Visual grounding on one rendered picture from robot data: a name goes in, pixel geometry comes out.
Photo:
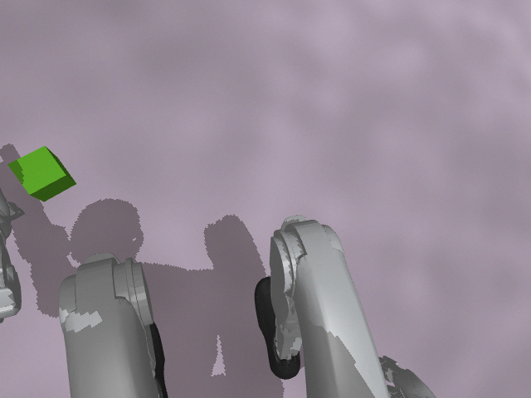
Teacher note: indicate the left robot foot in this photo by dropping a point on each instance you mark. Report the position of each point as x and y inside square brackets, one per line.
[160, 360]

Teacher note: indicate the right robot hand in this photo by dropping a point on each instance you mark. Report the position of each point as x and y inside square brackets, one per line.
[407, 384]

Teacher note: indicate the left robot arm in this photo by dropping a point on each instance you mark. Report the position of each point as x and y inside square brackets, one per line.
[10, 288]

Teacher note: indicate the cube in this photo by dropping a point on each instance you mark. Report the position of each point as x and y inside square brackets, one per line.
[42, 174]

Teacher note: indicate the right robot foot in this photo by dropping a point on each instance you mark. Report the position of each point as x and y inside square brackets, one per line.
[266, 319]

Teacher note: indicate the left robot hand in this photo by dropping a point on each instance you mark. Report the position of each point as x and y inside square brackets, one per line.
[15, 211]

